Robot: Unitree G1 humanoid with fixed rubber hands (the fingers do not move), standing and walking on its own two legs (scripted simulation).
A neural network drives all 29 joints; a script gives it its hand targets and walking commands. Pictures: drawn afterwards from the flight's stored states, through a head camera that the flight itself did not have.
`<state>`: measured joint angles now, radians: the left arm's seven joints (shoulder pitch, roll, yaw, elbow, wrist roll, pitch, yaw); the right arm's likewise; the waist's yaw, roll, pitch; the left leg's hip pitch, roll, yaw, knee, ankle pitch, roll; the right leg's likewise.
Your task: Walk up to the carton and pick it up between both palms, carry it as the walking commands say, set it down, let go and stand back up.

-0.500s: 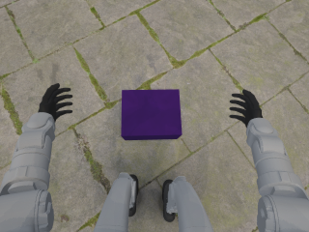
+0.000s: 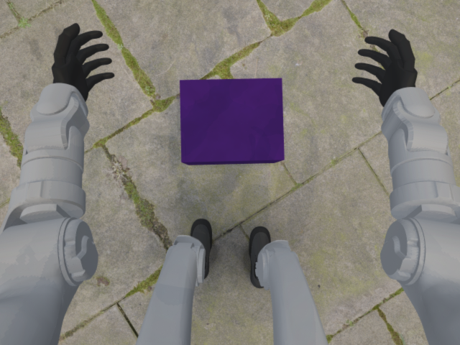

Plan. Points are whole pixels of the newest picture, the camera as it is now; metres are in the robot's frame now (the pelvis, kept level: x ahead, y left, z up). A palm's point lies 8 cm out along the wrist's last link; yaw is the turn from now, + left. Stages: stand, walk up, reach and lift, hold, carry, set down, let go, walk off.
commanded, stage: reach and lift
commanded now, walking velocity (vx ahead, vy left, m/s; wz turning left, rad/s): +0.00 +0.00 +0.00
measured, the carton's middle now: (231, 125) +0.53 +0.01 -0.57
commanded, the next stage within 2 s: none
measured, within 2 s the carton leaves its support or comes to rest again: neither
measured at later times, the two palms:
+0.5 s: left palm (109, 111) +0.48 +0.26 -0.23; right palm (354, 112) +0.50 -0.23 -0.24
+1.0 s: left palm (136, 127) +0.48 +0.25 -0.38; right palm (325, 128) +0.50 -0.23 -0.39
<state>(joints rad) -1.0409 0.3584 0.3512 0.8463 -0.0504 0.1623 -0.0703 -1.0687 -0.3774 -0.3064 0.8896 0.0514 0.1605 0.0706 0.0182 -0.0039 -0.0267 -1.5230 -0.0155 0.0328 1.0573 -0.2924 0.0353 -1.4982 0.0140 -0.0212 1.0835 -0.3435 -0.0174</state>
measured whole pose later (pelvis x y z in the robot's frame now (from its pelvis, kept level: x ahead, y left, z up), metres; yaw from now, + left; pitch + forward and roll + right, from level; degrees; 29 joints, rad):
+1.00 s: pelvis -0.05 -0.01 -0.25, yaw +0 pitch +42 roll +0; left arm -1.29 0.46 0.25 1.00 -0.20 0.14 0.00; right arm -1.31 -0.47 -0.18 0.99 0.18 0.15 -0.01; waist 0.02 -0.01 0.20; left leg -2.24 0.02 0.05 2.01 -0.51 0.04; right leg -2.21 0.00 -0.05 2.05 -0.58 -0.05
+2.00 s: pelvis -0.05 -0.01 -0.32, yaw +0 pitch +33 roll +0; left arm -1.47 0.47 0.08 1.21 -0.32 0.04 0.07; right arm -1.46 -0.45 -0.05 1.15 0.27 0.06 -0.06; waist 0.03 0.00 0.46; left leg -2.31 0.04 0.07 2.27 -0.53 0.06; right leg -2.28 -0.01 -0.05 2.31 -0.61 -0.05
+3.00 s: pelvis -0.05 +0.00 -0.32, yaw +0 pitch +33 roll +0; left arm -1.51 0.42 0.07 1.24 -0.30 0.06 0.08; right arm -1.51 -0.42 0.01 1.21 0.30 0.08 -0.08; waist 0.02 0.00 0.45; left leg -2.32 0.04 0.06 2.26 -0.52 0.07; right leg -2.29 0.00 -0.06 2.31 -0.60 -0.05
